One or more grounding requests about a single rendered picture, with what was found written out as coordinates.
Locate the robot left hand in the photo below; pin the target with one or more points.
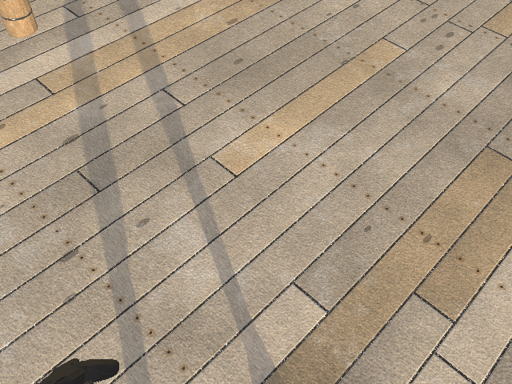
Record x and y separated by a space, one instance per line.
82 372

